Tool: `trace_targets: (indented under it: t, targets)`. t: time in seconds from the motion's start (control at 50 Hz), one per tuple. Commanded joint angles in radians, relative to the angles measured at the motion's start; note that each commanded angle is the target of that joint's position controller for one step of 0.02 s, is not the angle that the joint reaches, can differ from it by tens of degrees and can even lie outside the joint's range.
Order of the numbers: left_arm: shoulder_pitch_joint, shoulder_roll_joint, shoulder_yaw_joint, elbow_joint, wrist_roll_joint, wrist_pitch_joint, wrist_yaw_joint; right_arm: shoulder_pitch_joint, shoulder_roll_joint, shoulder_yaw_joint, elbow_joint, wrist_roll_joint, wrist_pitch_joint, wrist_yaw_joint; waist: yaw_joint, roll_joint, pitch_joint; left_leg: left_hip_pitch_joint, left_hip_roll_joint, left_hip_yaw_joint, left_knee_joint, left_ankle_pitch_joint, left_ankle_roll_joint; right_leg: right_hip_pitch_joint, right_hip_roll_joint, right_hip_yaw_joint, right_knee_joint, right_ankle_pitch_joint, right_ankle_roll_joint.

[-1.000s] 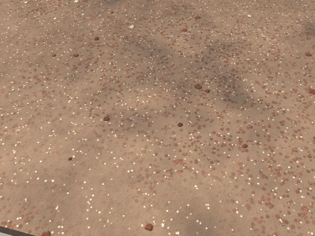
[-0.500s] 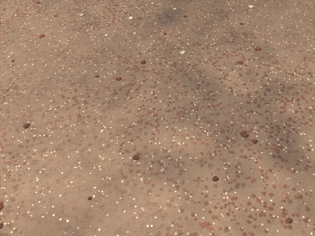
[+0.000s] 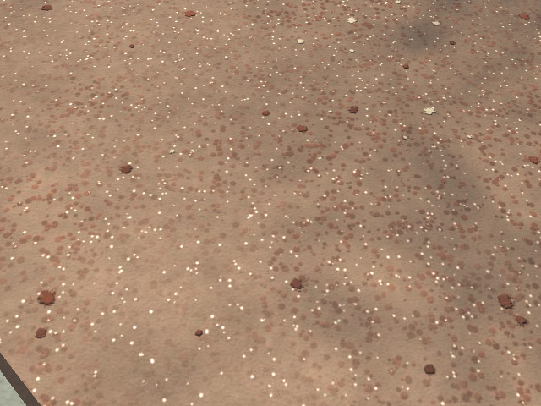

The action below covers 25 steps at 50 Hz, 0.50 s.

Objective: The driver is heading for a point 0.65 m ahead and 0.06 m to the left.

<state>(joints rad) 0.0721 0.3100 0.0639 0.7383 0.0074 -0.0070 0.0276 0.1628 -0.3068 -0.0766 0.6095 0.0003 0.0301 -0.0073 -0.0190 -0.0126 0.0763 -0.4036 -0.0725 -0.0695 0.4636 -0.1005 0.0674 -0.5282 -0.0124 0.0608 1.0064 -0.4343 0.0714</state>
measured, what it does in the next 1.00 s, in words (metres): steps on the spot, turning left: right foot, then left foot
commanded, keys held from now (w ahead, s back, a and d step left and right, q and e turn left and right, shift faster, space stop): q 0.52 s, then no key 0.12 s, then w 0.36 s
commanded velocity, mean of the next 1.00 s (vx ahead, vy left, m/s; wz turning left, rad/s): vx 0.10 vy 0.00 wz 0.43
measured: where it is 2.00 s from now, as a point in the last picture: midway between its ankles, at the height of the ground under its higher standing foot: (194, 337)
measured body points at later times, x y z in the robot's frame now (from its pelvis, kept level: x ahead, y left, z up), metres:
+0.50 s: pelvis +0.01 -0.04 +0.01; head +0.05 -0.04 +0.45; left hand +0.07 +0.26 -0.09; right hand +0.25 -0.27 -0.09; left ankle -0.03 +0.09 -0.68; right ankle +0.06 -0.16 -0.74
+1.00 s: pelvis +0.05 +0.01 +0.01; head +0.06 +0.03 +0.46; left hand +0.08 +0.33 -0.09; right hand +0.24 -0.21 -0.09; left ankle -0.04 +0.08 -0.74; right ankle +0.21 -0.09 -0.70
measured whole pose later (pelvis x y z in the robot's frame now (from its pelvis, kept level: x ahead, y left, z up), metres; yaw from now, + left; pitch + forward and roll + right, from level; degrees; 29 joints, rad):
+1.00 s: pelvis +0.05 +0.01 +0.01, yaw +25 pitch +1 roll +0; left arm 0.17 0.31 0.07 0.78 -0.02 -0.05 -0.02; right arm 0.34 -0.28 -0.05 0.73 0.01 -0.04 -0.01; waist -0.04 -0.02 -0.02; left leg -0.07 -0.03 -0.03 0.27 -0.23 0.05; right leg -0.51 -0.07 0.01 0.66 -0.13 0.04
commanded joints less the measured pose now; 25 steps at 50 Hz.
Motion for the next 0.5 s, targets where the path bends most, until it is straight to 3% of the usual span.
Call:
trace_targets:
  t: [0.02, 0.08, 0.14, 0.18, 0.2, 0.22, 0.24, 0.26, 0.28, 0.3, 0.32, 0.38, 0.42, 0.5]
  targets:
    - [0.066, 0.069, 0.016, -0.038, 0.0, -0.002, 0.004, -0.029, -0.175, -0.055, -0.076, 0.004, -0.006, -0.021, 0.025, 0.118, -0.23, 0.161, 0.226, -0.283, -0.13, 0.118, 0.18, 0.06, 0.014, 0.018, -0.12, 0.062, 0.014]
    - [0.048, 0.074, 0.017, -0.046, -0.006, -0.002, -0.005, -0.035, -0.174, -0.056, -0.078, 0.003, 0.004, -0.022, 0.012, 0.151, -0.212, 0.124, 0.212, -0.336, -0.142, -0.043, 0.162, 0.112, 0.032, 0.025, -0.22, 0.092, 0.009]
    - [0.05, 0.081, 0.023, -0.055, -0.011, -0.012, -0.016, -0.03, -0.169, -0.055, -0.078, 0.007, 0.012, -0.016, 0.006, 0.174, -0.195, 0.138, 0.209, -0.405, -0.125, -0.089, 0.144, 0.154, 0.045, 0.027, -0.338, 0.089, -0.013]
    - [0.103, 0.079, 0.029, -0.042, -0.011, -0.021, -0.025, -0.048, -0.162, -0.052, -0.081, 0.019, 0.02, -0.018, 0.04, 0.175, -0.187, 0.111, 0.178, -0.413, -0.084, -0.092, 0.107, 0.26, 0.049, 0.004, -0.525, 0.184, -0.043]
    - [0.133, 0.108, 0.041, -0.035, -0.004, -0.022, -0.023, -0.027, -0.143, -0.046, -0.077, 0.024, 0.022, -0.021, 0.047, 0.144, -0.186, 0.054, 0.137, -0.385, -0.035, -0.155, 0.064, 0.35, -0.011, 0.034, -0.616, 0.236, -0.072]
    - [0.145, 0.193, 0.059, -0.043, 0.018, -0.016, -0.016, -0.006, -0.092, -0.033, -0.088, 0.02, 0.021, -0.02, 0.023, -0.051, -0.181, -0.089, 0.043, -0.252, 0.155, -0.336, 0.0, 0.434, -0.225, 0.236, -0.69, 0.229, -0.16]
    - [0.114, 0.227, 0.067, -0.045, 0.049, -0.012, -0.018, -0.015, -0.125, -0.046, -0.11, 0.025, 0.009, -0.02, 0.009, -0.299, -0.125, -0.213, -0.078, -0.076, 0.392, -0.503, -0.052, 0.353, -0.372, 0.457, -0.756, 0.356, -0.307]
    - [0.047, 0.165, 0.049, -0.082, 0.049, -0.018, -0.013, 0.026, -0.199, -0.071, -0.081, 0.007, 0.003, -0.018, -0.005, -0.2, -0.117, -0.201, -0.015, -0.111, 0.586, -0.468, -0.084, 0.319, -0.383, 0.415, -0.741, 0.406, -0.331]
    - [-0.003, 0.119, 0.038, -0.096, 0.034, -0.018, -0.005, 0.057, -0.208, -0.081, -0.049, 0.014, 0.009, -0.016, -0.028, -0.141, -0.112, -0.191, -0.009, -0.097, 0.662, -0.408, -0.097, 0.309, -0.321, 0.305, -0.717, 0.417, -0.287]
    - [-0.029, 0.099, 0.032, -0.104, 0.016, -0.016, 0.0, 0.084, -0.179, -0.076, -0.024, 0.014, 0.02, -0.02, -0.034, -0.114, -0.105, -0.201, -0.004, -0.079, 0.718, -0.356, -0.118, 0.327, -0.262, 0.221, -0.699, 0.407, -0.249]
    - [-0.025, 0.086, 0.027, -0.104, 0.002, -0.015, 0.004, 0.088, -0.156, -0.07, -0.02, 0.012, 0.029, -0.02, -0.021, -0.114, -0.093, -0.231, 0.005, -0.072, 0.77, -0.32, -0.137, 0.349, -0.251, 0.18, -0.692, 0.433, -0.248]
    - [0.034, 0.094, 0.027, -0.097, 0.009, 0.001, 0.015, 0.013, -0.105, -0.05, -0.055, 0.028, 0.033, -0.013, 0.028, -0.136, -0.084, -0.255, 0.039, 0.0, 0.687, -0.269, -0.169, 0.417, -0.222, 0.08, -0.696, 0.475, -0.266]
    - [0.079, 0.119, 0.037, -0.087, 0.011, 0.01, 0.018, -0.036, -0.09, -0.04, -0.081, 0.026, 0.03, -0.009, 0.064, -0.155, -0.107, -0.248, 0.07, 0.018, 0.578, -0.281, -0.181, 0.494, -0.249, 0.07, -0.686, 0.512, -0.283]
    - [0.065, 0.173, 0.059, -0.088, -0.001, 0.018, 0.003, -0.042, -0.077, -0.026, -0.101, 0.019, 0.031, 0.009, 0.07, -0.18, -0.14, -0.075, 0.096, 0.089, 0.373, -0.321, -0.16, 0.459, -0.283, 0.007, -0.668, 0.586, -0.287]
